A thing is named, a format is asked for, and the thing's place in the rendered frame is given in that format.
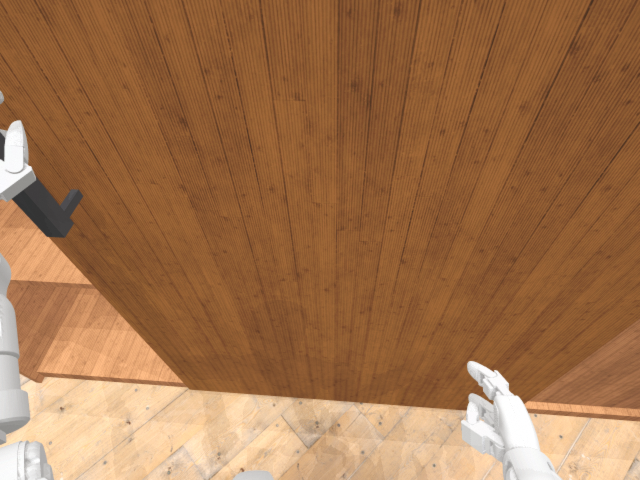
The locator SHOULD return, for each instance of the wardrobe door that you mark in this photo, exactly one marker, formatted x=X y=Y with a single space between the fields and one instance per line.
x=610 y=377
x=343 y=200

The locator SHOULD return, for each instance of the robot right hand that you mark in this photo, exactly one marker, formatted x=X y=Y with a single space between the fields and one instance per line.
x=507 y=424

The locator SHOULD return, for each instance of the left robot forearm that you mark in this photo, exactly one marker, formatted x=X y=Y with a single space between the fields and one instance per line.
x=14 y=403

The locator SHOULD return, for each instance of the left robot upper arm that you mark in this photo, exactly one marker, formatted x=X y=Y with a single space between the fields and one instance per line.
x=24 y=461

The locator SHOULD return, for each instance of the robot left hand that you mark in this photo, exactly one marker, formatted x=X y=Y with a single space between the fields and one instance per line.
x=15 y=173

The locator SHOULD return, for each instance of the right robot forearm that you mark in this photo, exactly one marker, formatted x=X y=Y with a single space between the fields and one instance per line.
x=524 y=463

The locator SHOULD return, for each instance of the handle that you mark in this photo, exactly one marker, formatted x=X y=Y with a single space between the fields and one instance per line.
x=39 y=205

